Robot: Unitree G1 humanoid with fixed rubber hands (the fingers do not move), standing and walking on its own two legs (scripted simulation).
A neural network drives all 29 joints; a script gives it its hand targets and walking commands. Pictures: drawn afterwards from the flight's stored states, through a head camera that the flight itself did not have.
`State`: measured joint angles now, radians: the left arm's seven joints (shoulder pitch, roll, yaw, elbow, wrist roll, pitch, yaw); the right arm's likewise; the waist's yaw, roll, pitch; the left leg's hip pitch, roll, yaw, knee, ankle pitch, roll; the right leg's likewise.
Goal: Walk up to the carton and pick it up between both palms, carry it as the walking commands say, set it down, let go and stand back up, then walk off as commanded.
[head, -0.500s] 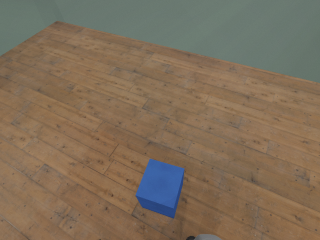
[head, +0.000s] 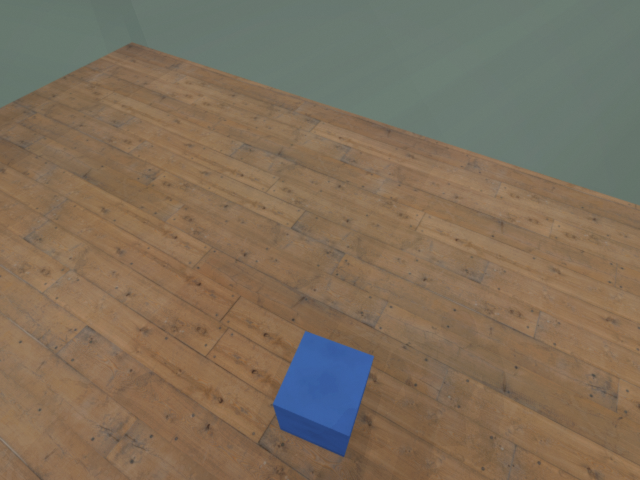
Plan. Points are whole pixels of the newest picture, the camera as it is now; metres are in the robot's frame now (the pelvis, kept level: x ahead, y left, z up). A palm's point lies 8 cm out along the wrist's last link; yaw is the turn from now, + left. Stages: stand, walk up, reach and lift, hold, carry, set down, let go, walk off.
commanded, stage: walk up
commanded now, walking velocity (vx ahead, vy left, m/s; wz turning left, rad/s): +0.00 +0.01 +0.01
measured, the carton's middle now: (324, 394) +0.41 +0.01 -0.65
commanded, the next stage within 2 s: none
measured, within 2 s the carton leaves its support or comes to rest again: neither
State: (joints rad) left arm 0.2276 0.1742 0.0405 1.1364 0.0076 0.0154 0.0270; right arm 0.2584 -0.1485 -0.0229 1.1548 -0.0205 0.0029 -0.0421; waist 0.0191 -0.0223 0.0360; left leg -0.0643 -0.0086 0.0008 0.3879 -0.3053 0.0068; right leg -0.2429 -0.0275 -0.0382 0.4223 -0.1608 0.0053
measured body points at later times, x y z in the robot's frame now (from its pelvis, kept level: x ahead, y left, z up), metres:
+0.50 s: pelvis +0.01 +0.02 +0.00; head +0.04 +0.03 +0.45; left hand +0.01 +0.24 -0.17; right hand +0.01 -0.21 -0.16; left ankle -0.06 +0.11 -0.74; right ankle +0.04 -0.12 -0.74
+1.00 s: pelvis +0.01 +0.15 -0.01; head +0.05 +0.16 +0.44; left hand +0.05 +0.44 -0.16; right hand +0.02 -0.11 -0.15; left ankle +0.00 +0.28 -0.74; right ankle +0.01 -0.06 -0.69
